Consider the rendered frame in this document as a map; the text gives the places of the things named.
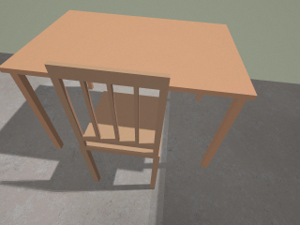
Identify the chair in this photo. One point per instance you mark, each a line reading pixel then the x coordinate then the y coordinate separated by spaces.
pixel 122 124

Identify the table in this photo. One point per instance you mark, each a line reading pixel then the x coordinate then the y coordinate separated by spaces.
pixel 200 56

